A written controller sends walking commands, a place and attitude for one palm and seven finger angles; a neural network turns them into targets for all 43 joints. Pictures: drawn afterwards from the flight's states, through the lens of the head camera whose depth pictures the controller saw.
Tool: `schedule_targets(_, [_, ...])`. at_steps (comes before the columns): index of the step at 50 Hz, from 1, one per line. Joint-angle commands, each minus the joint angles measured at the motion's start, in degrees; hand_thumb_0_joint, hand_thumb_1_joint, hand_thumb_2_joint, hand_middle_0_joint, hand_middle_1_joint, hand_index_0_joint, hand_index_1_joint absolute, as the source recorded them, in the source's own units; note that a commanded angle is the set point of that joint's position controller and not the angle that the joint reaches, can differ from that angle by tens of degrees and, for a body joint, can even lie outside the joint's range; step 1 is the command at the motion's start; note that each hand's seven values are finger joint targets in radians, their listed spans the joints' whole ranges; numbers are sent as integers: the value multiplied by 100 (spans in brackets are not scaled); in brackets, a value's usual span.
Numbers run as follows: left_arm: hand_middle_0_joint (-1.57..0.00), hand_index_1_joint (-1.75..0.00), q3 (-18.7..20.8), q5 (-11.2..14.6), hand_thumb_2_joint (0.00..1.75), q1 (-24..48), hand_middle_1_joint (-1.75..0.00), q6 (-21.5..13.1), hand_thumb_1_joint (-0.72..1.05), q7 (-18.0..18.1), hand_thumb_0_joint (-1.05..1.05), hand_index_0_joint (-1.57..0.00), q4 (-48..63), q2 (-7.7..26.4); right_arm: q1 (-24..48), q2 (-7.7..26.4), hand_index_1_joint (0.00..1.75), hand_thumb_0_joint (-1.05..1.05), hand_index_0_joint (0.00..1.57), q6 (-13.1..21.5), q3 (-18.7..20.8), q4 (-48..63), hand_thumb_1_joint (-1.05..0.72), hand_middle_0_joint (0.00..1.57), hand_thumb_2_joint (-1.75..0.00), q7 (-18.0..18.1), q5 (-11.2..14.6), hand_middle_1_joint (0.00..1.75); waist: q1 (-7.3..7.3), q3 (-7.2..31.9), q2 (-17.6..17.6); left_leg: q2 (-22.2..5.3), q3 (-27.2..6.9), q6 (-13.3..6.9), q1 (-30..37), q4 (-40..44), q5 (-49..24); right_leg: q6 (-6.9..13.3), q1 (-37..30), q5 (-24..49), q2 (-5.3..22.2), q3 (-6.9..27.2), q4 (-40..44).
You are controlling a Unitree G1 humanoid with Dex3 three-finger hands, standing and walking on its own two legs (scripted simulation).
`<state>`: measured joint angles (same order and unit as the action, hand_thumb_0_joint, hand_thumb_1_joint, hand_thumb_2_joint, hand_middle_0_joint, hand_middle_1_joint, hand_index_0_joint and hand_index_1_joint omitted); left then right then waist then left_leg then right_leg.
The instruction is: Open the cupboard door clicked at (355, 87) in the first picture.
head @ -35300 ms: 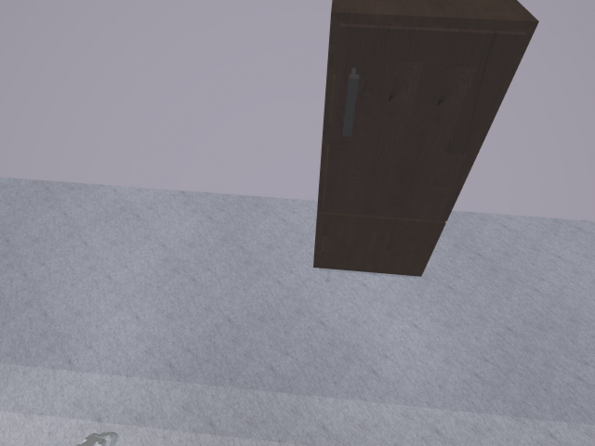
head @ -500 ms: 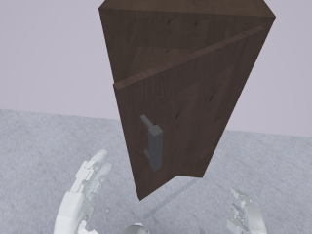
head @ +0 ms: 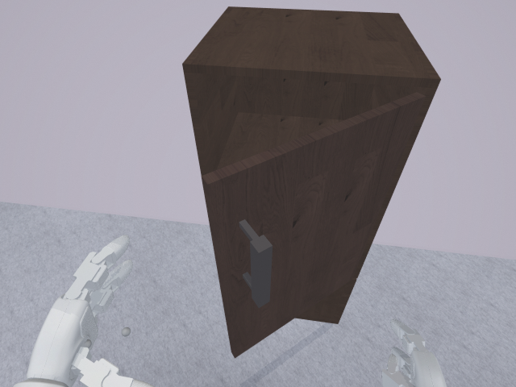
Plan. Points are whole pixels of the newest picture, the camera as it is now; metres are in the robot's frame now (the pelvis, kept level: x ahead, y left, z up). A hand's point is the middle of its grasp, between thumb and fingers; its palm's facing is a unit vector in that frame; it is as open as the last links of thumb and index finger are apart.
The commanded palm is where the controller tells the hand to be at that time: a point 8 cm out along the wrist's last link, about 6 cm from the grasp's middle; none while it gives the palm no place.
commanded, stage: draw the hand back to the body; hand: left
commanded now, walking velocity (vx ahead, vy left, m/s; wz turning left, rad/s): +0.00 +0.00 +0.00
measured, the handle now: (253, 264) +0.30 +0.04 +0.06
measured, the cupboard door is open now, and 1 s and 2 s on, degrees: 41 41 41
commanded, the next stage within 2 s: step back with the hand held close in 1.00 s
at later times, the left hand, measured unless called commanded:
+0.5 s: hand (46, 273) +0.20 +0.26 +0.17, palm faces +0.36 -0.85 -0.39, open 10.6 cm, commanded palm +0.15 +0.31 +0.21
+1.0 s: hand (32, 259) +0.20 +0.26 +0.20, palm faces +0.40 -0.83 -0.39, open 7.5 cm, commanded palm +0.15 +0.31 +0.22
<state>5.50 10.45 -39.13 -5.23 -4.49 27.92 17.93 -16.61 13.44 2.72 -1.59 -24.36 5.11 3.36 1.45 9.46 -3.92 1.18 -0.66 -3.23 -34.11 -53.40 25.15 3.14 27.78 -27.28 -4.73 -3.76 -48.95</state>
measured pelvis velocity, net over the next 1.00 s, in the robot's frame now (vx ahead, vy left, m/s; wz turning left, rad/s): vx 0.01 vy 0.01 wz -0.01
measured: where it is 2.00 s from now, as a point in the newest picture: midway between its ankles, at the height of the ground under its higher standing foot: outside the picture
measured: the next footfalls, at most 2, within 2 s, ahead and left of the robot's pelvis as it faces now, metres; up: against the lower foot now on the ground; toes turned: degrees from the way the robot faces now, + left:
none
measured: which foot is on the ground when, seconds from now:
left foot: down 0.00-1.00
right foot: down 0.00-1.00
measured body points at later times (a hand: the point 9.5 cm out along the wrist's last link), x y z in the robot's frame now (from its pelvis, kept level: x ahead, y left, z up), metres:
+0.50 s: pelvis +0.02 +0.02 +0.04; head -0.01 +0.01 +0.49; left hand +0.17 +0.30 +0.20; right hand +0.21 -0.20 -0.03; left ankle +0.02 +0.08 -0.69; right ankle -0.02 -0.09 -0.69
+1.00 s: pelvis +0.01 +0.01 +0.05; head -0.02 +0.00 +0.50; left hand +0.17 +0.31 +0.22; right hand +0.19 -0.22 -0.03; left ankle +0.02 +0.08 -0.69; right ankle -0.02 -0.09 -0.69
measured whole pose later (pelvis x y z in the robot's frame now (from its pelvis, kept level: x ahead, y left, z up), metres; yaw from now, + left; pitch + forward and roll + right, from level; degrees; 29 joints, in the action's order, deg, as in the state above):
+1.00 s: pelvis +0.01 +0.01 +0.05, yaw -1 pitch -3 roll -1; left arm 18.0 4.9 -28.9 -1.2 6.1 24.8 21.3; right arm -12.7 13.5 3.7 -2.0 -35.0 3.7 1.5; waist 2.8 1.4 -2.9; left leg 2.9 1.1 -3.9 -9.7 -27.0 14.0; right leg 1.9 4.5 -15.9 -3.0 -0.5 -23.8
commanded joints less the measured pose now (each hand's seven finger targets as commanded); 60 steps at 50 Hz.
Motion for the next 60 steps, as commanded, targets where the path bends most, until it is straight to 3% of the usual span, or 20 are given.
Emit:
schedule_targets(1, [-16, -30, 341, -514, 45, -92, -30, 198, -15, 956, 0, -16, 1345, 523, 711, 458, 30, 0, 20, 226, 139, 969, -90, 20, -90, 152, -55, 30, 35, -311, 136, -206, -277, 102, 1035, 1274, -1022, -132, -21, 1055, 425, 533, 1650])
schedule_targets(5, [-17, -30, 695, -657, 51, 332, -30, 269, -1, 1220, 0, -17, 1456, 918, 836, 519, 30, 0, 20, 275, 98, 783, -90, 20, -90, 205, -104, 30, 71, -245, 80, -210, -329, 84, 1527, 1684, -1196, -126, -407, 1256, 424, 444, 1887])
schedule_targets(9, [-17, -30, 691, -686, 57, 481, -30, 271, 13, 1277, 0, -17, 1495, 834, 894, 525, 30, 0, 20, 368, 45, 593, -90, 20, -90, 155, -136, 30, 60, -278, -120, -250, -437, 122, 1938, 2119, -1487, -131, -756, 1520, 411, 354, 1983])
schedule_targets(12, [-18, -30, 832, -677, 62, 507, -30, 290, 23, 1278, 0, -18, 1283, 839, 995, 550, 30, 0, 20, 414, 54, 443, -90, 20, -90, 113, -150, 30, 92, -347, 194, -270, -445, 146, 2096, 2337, -1805, -142, -1046, 1757, 396, 318, 2115])
schedule_targets(16, [-18, -30, 1067, -661, 68, 687, -30, 283, 37, 1262, 0, -18, 1148, 925, 1104, 574, 30, 0, 20, 430, 65, 301, -90, 20, -90, 51, -163, 30, 125, -482, 20, -291, -455, 211, 2262, 2614, -2038, -126, -1357, 1888, 397, 308, 2287])
schedule_targets(19, [-19, -30, 1300, -637, 72, 907, -30, 269, 48, 1247, 0, -19, 1069, 1042, 1143, 587, 30, 0, 20, 404, 78, 237, -90, 20, -90, 17, -169, 30, 143, -531, 207, -289, -407, 206, 2395, 2744, -2090, -134, -1475, 1968, 378, 323, 2453])
schedule_targets(22, [-19, -30, 1426, -646, 76, 1193, -30, 216, 58, 1243, 0, -19, 1165, 1112, 1151, 614, 30, 0, 20, 424, 87, 162, -90, 20, -90, -10, -184, 30, 142, -466, -89, -329, -455, 260, 2600, 2868, -2323, -133, -1601, 2036, 376, 328, 2512])
schedule_targets(27, [-19, -30, 1782, -587, 84, 1355, -30, 208, 76, 1242, 0, -19, 976, 1272, 1189, 629, 30, 0, 20, 401, 123, 79, -90, 20, -90, -57, -189, 30, 175, -540, 83, -331, -410, 272, 2630, 3000, -2432, -127, -1782, 2175, 357, 329, 2650])
schedule_targets(31, [-20, -30, 2065, -573, 90, 1739, -30, 129, 90, 1252, 0, -20, 1028, 1497, 1222, 654, 30, 0, 20, 410, 146, 13, -90, 20, -90, -77, -176, 30, 183, -521, -213, -340, -432, 285, 2708, 3092, -2368, -115, -1880, 2133, 360, 355, 2728])
schedule_targets(34, [-20, -30, 1774, -544, 90, 1459, -30, 155, 90, 1172, 0, -20, 726, 1139, 1232, 669, 30, 0, 20, 376, 171, 13, -90, 20, -90, -125, -173, 30, 157, -651, -84, -359, -418, 272, 2752, 3177, -2162, -144, -1797, 2003, 346, 347, 2795])
schedule_targets(37, [-20, -30, 1811, -551, 90, 1496, -30, 106, 90, 1158, 0, -20, 796, 1214, 1247, 704, 30, 0, 20, 366, 194, 15, -90, 20, -90, -147, -181, 30, 174, -592, 107, -353, -430, 247, 2725, 3215, -2151, -138, -1908, 2048, 335, 348, 2821])
schedule_targets(40, [-20, -30, 1994, -568, 90, 1605, -30, 62, 90, 1180, 0, -20, 973, 1441, 1273, 712, 30, 0, 20, 399, 205, 2, -90, 20, -90, -123, -190, 30, 212, -487, -2, -327, -401, 229, 2721, 3214, -2068, -127, -2005, 2070, 333, 367, 2841])
schedule_targets(43, [-20, -30, 1957, -577, 90, 1601, -30, 34, 90, 1179, 0, -20, 1103, 1417, 1270, 657, 30, 0, 20, 443, 194, -13, -90, 20, -90, -121, -166, 30, 185, -444, -250, -314, -348, 233, 2784, 3168, -2127, -129, -1978, 2109, 352, 399, 2840])
schedule_targets(48, [-20, -30, 1959, -545, 90, 1491, -30, 51, 90, 1191, 0, -20, 821, 1351, 1277, 639, 30, 0, 20, 461, 182, -63, -90, 20, -90, -114, -161, 30, 176, -729, 5, -285, -318, 207, 2668, 3186, -1918, -130, -1878, 1972, 342, 406, 2920])
schedule_targets(54, [-20, -30, 1887, -527, 90, 1538, -30, 43, 90, 1170, 0, -20, 710, 1288, 1324, 633, 30, 0, 20, 457, 198, -80, -90, 20, -90, -109, -156, 30, 166, -785, 181, -248, -239, 156, 2683, 3141, -1769, -165, -1797, 1838, 354, 448, 3009])
schedule_targets(55, [-20, -30, 1885, -543, 90, 1627, -30, 28, 90, 1162, 0, -20, 791, 1310, 1355, 660, 30, 0, 20, 474, 218, -93, -90, 20, -90, -104, -155, 30, 172, -733, 60, -254, -234, 152, 2738, 3133, -1800, -154, -1831, 1878, 358, 468, 3031])
schedule_targets(56, [-20, -30, 1919, -548, 90, 2159, -30, -2, 90, 1188, 0, -20, 943, 1460, 1365, 662, 30, 0, 20, 478, 197, -116, -90, 20, -90, -93, -158, 30, 129, -693, -9, -232, -233, 141, 2722, 3129, -1746, -159, -1818, 1851, 389, 494, 3040])
schedule_targets(57, [-20, -30, 2642, -576, 90, 2508, -30, -252, 90, 1233, 0, -20, 962, 2090, 1232, 722, 30, 0, 20, 402, 231, 24, -90, 20, -90, -65, -133, 30, -20, -1015, 140, -309, -344, -22, 2475, 2957, -1313, -206, -1405, 1890, 642, 1106, 3367])
schedule_targets(58, [-20, -30, 2320, -560, 90, 1977, -30, -317, 90, 1179, 0, -20, 434, 1639, 1258, 665, 30, 0, 20, 330, 229, -95, -90, 20, -90, -56, -170, 30, -57, -966, 346, -247, -336, -38, 2614, 2785, -1377, -196, -1276, 1911, 766, 1207, 3481])
schedule_targets(60, [-20, -30, 2117, -604, 90, 1797, -30, -456, 90, 1126, 0, -20, 490, 1458, 1288, 705, 30, 0, 20, 240, 276, -108, -90, 20, -90, -73, -213, 30, -67, -814, 230, -291, -325, -7, 2712, 2778, -1742, -202, -1299, 2297, 799, 1137, 3390])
